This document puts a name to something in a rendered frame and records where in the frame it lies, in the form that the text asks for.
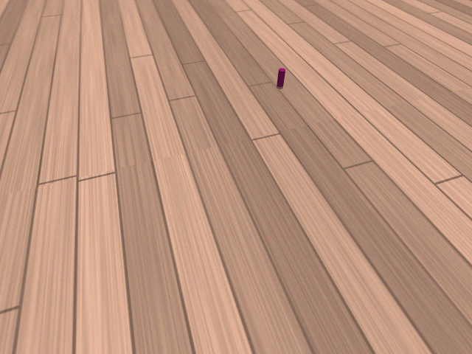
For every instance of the can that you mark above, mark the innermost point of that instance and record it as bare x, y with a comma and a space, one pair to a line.
281, 76

